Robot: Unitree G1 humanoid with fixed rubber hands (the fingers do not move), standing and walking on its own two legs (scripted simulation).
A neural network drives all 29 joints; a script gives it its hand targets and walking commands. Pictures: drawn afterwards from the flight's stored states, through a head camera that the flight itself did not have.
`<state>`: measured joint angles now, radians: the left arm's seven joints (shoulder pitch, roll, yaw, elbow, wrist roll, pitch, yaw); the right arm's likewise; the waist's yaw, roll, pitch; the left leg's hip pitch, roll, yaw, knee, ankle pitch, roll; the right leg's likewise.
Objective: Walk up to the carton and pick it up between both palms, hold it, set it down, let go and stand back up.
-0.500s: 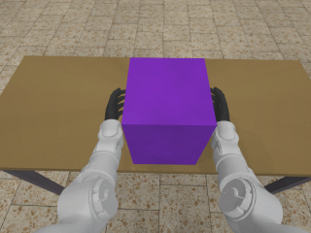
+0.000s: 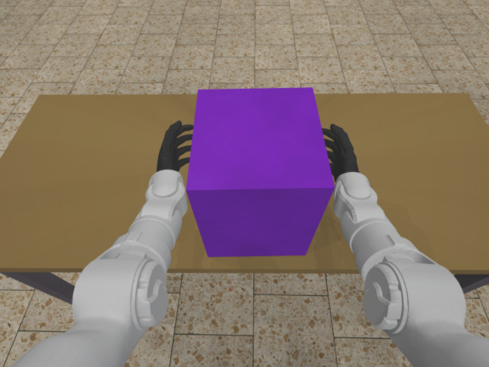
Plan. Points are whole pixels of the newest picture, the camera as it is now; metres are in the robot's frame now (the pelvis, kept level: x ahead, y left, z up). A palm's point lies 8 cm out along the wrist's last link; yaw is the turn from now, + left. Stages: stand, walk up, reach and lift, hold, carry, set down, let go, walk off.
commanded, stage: set down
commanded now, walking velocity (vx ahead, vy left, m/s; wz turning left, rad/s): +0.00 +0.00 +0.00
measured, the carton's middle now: (256, 179) +0.46 +0.01 +0.00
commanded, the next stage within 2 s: none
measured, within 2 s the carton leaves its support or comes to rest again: neither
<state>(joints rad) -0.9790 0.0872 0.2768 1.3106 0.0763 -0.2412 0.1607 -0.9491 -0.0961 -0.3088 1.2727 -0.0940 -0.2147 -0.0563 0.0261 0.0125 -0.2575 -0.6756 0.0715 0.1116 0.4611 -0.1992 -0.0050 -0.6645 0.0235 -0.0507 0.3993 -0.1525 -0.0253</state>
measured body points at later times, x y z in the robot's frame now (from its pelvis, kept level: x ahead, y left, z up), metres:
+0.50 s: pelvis -0.02 -0.01 -0.01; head +0.05 +0.01 +0.44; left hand +0.45 +0.19 +0.08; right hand +0.47 -0.17 +0.10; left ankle -0.02 +0.12 -0.73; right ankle +0.00 -0.10 -0.73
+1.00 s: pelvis -0.03 -0.02 +0.00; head +0.00 -0.01 +0.45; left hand +0.41 +0.21 +0.13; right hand +0.44 -0.19 +0.14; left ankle -0.02 +0.12 -0.73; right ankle +0.00 -0.10 -0.73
